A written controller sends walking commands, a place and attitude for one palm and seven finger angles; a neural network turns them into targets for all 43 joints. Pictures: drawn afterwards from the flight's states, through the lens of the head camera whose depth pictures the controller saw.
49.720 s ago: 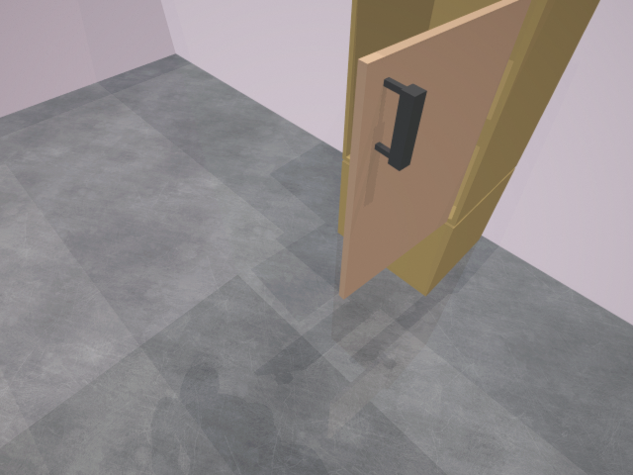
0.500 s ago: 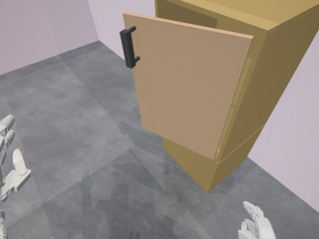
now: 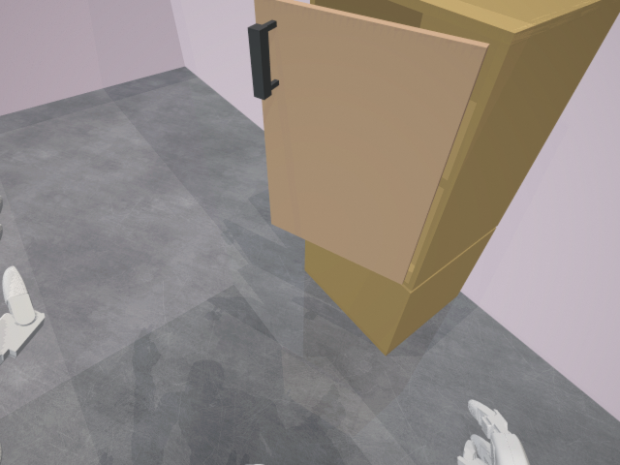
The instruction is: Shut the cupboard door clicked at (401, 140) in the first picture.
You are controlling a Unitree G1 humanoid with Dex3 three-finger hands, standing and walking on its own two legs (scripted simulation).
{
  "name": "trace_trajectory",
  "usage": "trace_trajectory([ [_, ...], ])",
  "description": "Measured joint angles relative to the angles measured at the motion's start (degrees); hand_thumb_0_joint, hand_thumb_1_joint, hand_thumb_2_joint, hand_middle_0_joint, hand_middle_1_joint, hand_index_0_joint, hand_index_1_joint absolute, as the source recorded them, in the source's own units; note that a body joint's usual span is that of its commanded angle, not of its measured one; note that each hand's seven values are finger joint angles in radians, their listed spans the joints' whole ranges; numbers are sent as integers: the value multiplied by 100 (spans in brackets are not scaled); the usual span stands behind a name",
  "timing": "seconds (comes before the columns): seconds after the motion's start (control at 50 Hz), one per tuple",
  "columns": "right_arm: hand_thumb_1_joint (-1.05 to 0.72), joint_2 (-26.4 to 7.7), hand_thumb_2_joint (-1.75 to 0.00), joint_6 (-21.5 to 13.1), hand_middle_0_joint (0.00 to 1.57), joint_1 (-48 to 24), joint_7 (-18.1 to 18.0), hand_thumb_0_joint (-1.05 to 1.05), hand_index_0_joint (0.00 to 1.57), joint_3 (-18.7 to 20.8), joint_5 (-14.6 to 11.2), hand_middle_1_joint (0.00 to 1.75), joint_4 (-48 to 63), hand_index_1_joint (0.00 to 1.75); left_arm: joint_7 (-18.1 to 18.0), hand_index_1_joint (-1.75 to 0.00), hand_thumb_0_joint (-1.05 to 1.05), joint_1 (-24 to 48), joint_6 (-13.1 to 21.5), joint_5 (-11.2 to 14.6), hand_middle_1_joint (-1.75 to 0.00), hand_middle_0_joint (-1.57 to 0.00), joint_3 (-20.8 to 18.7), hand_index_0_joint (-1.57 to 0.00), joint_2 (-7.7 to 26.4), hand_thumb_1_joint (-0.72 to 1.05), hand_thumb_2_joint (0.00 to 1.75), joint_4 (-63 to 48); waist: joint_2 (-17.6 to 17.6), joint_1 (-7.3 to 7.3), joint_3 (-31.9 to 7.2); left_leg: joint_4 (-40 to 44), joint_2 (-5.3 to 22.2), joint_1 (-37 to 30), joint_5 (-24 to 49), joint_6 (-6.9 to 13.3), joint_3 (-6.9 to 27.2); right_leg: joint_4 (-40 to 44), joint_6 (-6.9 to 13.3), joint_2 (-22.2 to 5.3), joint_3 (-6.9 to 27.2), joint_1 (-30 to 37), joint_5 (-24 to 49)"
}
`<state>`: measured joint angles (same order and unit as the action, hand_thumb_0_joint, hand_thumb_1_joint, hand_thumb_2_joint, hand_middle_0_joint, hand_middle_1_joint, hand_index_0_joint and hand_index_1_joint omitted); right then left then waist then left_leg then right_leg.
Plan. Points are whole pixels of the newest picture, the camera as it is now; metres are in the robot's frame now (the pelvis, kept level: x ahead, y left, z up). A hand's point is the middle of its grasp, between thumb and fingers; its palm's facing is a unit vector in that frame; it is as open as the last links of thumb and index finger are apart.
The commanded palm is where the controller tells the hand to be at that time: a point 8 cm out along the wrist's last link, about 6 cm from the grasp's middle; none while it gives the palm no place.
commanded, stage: step back with the hand held close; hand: left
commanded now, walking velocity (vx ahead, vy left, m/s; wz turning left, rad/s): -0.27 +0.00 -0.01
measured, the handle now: (267, 59) +0.76 +0.13 +0.17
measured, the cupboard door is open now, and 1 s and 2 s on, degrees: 21 21 21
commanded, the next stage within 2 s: stop stepping back and stand still in 0.44 s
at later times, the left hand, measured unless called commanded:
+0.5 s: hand out of the picture +0.10 +0.27 +0.18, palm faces +0.53 -0.76 -0.39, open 7.4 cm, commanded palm +0.03 +0.31 +0.20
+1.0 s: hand out of the picture +0.03 +0.24 +0.19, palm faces +0.46 -0.80 -0.38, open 7.4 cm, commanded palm -0.03 +0.28 +0.20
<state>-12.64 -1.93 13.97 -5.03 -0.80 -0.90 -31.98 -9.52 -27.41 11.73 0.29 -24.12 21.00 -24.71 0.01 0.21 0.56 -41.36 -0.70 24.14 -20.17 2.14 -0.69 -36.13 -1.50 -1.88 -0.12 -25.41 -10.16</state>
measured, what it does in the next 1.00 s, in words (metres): walks backwards: right foot, then left foot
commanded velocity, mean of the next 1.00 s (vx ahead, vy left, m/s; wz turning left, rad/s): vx -0.11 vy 0.01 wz -0.04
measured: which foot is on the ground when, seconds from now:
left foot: down 0.00-0.74, up 0.76-0.96, down 0.98-1.00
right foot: down 0.00-0.48, up 0.50-0.74, down 0.76-1.00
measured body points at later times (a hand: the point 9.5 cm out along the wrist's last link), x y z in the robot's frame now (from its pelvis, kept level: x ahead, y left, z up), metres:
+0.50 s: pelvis -0.10 +0.00 -0.02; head -0.08 +0.02 +0.43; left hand +0.07 +0.31 +0.20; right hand +0.08 -0.24 -0.09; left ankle +0.00 +0.12 -0.71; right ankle +0.08 -0.14 -0.70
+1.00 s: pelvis -0.18 -0.02 +0.01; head -0.20 +0.00 +0.46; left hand +0.00 +0.28 +0.21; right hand -0.06 -0.29 -0.07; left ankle -0.15 +0.08 -0.72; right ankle -0.25 -0.12 -0.72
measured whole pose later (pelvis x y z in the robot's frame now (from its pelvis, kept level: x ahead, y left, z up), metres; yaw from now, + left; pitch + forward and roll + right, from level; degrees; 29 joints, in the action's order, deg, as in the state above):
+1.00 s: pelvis -0.18 -0.02 +0.01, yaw -1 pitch +1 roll +0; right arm -14.1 -5.4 16.9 -5.3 0.5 -0.7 -39.0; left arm -11.1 -28.6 10.1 2.5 -23.1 23.5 -26.1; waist -1.9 -1.5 -4.6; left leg -31.5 0.0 18.1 -16.2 1.3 -4.3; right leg -33.6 1.1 -0.3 -3.1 -10.2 -23.9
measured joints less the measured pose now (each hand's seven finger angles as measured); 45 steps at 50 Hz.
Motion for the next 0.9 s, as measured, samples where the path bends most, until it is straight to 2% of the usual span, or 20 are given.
trace_trajectory([
  [0.1, -90, 6, -89, -112, 20, 77, 9, 1, 20, -5, 50, 30, -118, 30, -80, -30, 2, -22, 164, -3, -30, -21, -78, -21, 136, 89, 89, -406, -140, -52, 115, 6, 0, 191, 99, -34, 15, 29, 56, -13, -31, -152, 131],
  [0.24, -90, 6, -89, -279, 20, 244, 14, 1, 20, 74, 5, 30, -107, 30, -132, -30, 2, 45, 414, -27, -30, -21, -493, -22, 597, 89, 89, -434, -130, -294, 146, -244, 108, 435, 257, -46, -109, -353, 41, 98, 155, -328, 160],
  [0.3, -90, -50, -89, -279, 20, 204, 52, 1, 20, 133, -11, 30, -166, 30, -122, -30, 2, 9, 456, -52, -30, -21, -575, -22, 512, 89, 89, -270, -48, -226, 110, -564, 175, 580, -308, 17, -235, -557, 25, 73, 168, -447, 35],
  [0.36, -90, -117, -89, -242, 20, 67, 112, 1, 20, 189, 8, 30, -252, 30, -137, -30, 2, -9, 374, -7, -30, -21, -486, -21, 295, 89, 89, -155, -7, -114, 105, -735, 108, 753, -930, -64, -262, -533, 66, 38, 239, -590, 132],
  [0.42, -90, -143, -89, -150, 20, -145, 185, 1, 20, 174, 53, 30, -413, 30, -151, -30, 2, 94, 257, 44, -30, -21, -244, -21, 121, 89, 89, -223, -98, 14, 201, -992, 22, 747, -941, -161, -209, -356, 67, -73, 224, -672, 297],
  [0.46, -90, -104, -89, -98, 20, -233, 187, 1, 20, 123, 71, 30, -423, 30, -130, -30, 2, 131, 212, 82, -30, -21, -147, -21, 86, 89, 89, -379, -203, 65, 184, -684, 24, 453, -810, -131, -161, -322, 13, -134, 164, -820, 190],
  [0.48, -90, -57, -89, -105, 20, -276, 156, 1, 20, 97, 80, 30, -381, 30, -119, -30, 2, 188, 206, 98, -30, -21, -134, -21, 107, 89, 89, -455, -257, 43, 226, -549, 39, 483, -470, -103, -174, -462, 6, -125, 164, -930, -300],
  [0.5, -90, -23, -89, -154, 20, -302, 110, 1, 20, 81, 98, 30, -314, 30, -119, -30, 2, 270, 198, 91, -30, -21, -125, -21, 120, 89, 89, -516, -188, 3, 307, -472, 154, 527, -10, -54, -139, -950, -21, 28, 179, -1071, -819],
  [0.54, -90, 138, -89, -335, 20, -313, 51, 1, 20, 120, 161, 30, -300, 30, -106, -30, 2, 436, 179, 83, -30, -21, -179, -21, 237, 89, 89, -626, 6, -122, 439, -266, 423, 552, 904, -14, 18, -2559, -38, 419, 181, -1268, -1372],
  [0.58, -90, 341, -89, -431, 20, -299, 115, 1, 20, 146, 131, 30, -407, 30, -83, -30, 2, 452, 221, 173, -30, -21, -303, -22, 380, 89, 89, -756, 37, -125, 408, -11, 590, 495, 1043, -146, 95, -3496, -44, 656, 147, -1133, -1577],
  [0.6, -90, 410, -89, -449, 20, -257, 171, 1, 20, 140, 89, 30, -422, 30, -79, -30, 2, 350, 243, 220, -30, -21, -370, -22, 420, 89, 89, -825, 44, -104, 316, 140, 674, 475, 1085, -177, 74, -3596, -51, 688, 71, -949, -1608],
  [0.64, -90, 484, -89, -484, 20, -124, 249, 1, 20, 93, 24, 30, -383, 30, -101, -30, 2, -1, 254, 290, -30, -21, -470, -22, 431, 89, 89, -949, 75, -81, 61, 473, 805, 449, 1244, -204, -13, -3089, -41, 613, -166, -363, -1687],
  [0.7, -90, 531, -89, -512, 20, 65, 262, 1, 20, -14, 27, 30, -302, 30, -127, -30, 2, -411, 142, 348, -30, -21, -481, -21, 451, 89, 89, -940, 65, -91, -289, 894, 825, 462, 1250, -277, -147, -1233, 67, 482, -453, 863, -1894],
  [0.74, -90, 548, -89, -509, 20, 105, 255, 1, 20, -92, 56, 30, -227, 30, -127, -30, 2, -484, 17, 336, -30, -20, -511, -21, 568, 89, 89, -866, -166, -57, -420, 926, 647, 609, 910, -340, -336, 175, 246, 318, -426, 1622, -1851],
  [0.76, -90, 497, -89, -499, 20, 54, 257, 1, 20, -114, 69, 30, -225, 30, -113, -30, 2, -428, -7, 314, -30, -20, -484, -21, 567, 89, 89, -807, -226, 23, -415, 696, 582, 786, 560, -388, -375, 537, 382, 264, -295, 1682, -1611],
  [0.8, -90, 293, -89, -412, 20, -48, 214, 1, 20, -125, 114, 30, -483, 30, -75, -30, 2, -214, -63, 277, -30, -20, -198, -21, 399, 89, 89, -571, -50, 90, -308, -194, 467, 964, 136, -392, -112, 486, 427, 332, -294, 1640, -1376],
  [0.84, -90, 183, -89, -325, 20, 30, 167, 1, 20, -129, 70, 30, -696, 30, -91, -30, 2, -145, -113, 256, -30, -21, -2, -21, 334, 89, 89, -333, -110, 127, -380, -775, 256, 890, 129, -387, -118, 613, 379, 239, -238, 1705, -1256],
  [0.9, -90, 82, -89, -261, 20, 196, 83, 1, 20, -81, 40, 30, -729, 30, -133, -30, 2, -216, -170, 227, -30, -21, 43, -21, 270, 89, 89, -164, -262, 80, -505, -509, 111, 389, 298, -320, -311, 713, 331, 121, -137, 1730, -1163],
])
